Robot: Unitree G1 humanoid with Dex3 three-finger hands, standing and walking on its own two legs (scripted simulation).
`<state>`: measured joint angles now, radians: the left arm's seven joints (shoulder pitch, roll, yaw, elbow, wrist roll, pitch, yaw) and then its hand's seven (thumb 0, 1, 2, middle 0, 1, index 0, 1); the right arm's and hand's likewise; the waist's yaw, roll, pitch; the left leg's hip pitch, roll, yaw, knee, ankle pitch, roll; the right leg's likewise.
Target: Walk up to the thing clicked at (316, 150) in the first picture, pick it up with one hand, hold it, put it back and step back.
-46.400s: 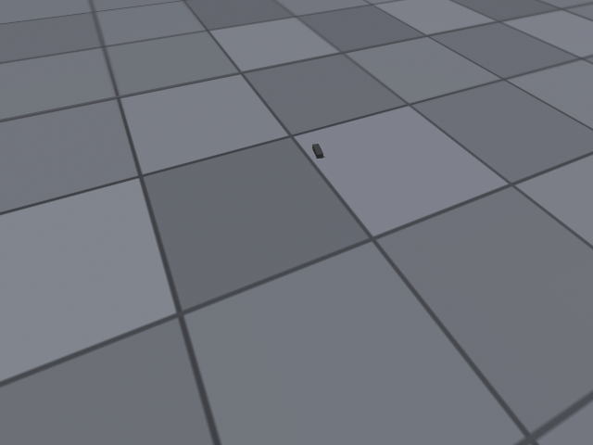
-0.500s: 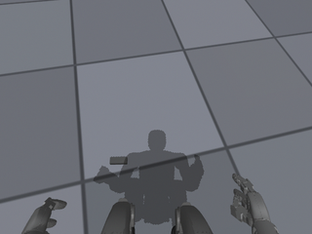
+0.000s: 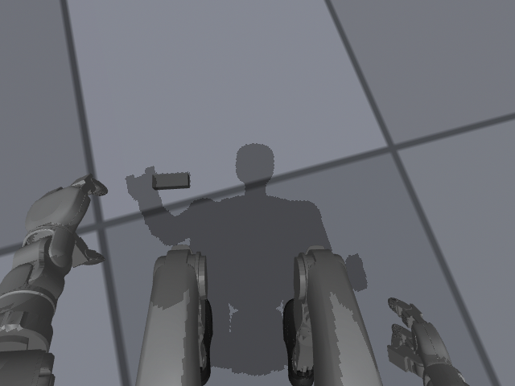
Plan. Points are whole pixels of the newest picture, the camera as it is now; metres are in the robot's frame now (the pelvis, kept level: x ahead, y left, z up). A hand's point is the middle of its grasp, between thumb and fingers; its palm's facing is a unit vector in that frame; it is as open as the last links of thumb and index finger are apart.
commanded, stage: rise first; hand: left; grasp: from above
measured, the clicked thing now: (171, 181) +0.53 +0.23 -0.44
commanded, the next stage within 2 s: none
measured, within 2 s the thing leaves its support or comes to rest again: neither
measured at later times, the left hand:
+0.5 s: hand (114, 199) +0.43 +0.30 -0.25, palm faces -0.47 -0.04 -0.88, open 12.1 cm
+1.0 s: hand (131, 189) +0.46 +0.28 -0.30, palm faces -0.46 -0.02 -0.89, open 12.3 cm
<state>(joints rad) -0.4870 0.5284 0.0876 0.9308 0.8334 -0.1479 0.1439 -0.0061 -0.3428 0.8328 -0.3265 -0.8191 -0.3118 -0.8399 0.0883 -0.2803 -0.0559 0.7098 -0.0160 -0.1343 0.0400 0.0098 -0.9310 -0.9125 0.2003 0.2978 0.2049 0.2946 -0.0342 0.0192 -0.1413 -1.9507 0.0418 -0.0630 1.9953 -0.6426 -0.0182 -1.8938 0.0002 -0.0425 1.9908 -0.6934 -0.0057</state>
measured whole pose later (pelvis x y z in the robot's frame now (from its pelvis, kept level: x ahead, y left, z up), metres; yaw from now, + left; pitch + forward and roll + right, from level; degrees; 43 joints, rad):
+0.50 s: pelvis -0.01 +0.02 -0.09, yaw -4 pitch +34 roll -7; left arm -0.83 0.69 0.07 1.31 1.23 -0.26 0.33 0.00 -0.19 0.76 -0.39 -0.65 -0.38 -0.67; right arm 0.14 -0.26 -0.01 0.77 -0.09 -0.04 0.09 0.01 -0.89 -0.90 0.20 0.30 0.21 0.29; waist -0.16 -0.01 -0.09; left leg -2.24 0.03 -0.10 2.28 -0.64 0.01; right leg -2.14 0.01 -0.07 2.23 -0.69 0.03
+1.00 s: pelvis -0.01 +0.01 -0.12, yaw -6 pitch +33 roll -8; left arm -0.94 0.77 0.11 1.44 1.28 -0.25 0.40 0.00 -0.22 0.76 -0.36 -0.72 -0.36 -0.72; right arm 0.12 -0.27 0.05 0.76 -0.15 -0.04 0.12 0.00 -0.91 -0.90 0.20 0.30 0.21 0.29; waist -0.22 -0.03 -0.02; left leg -2.33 0.05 -0.14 2.40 -0.67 0.00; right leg -2.23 0.03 -0.09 2.33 -0.70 0.02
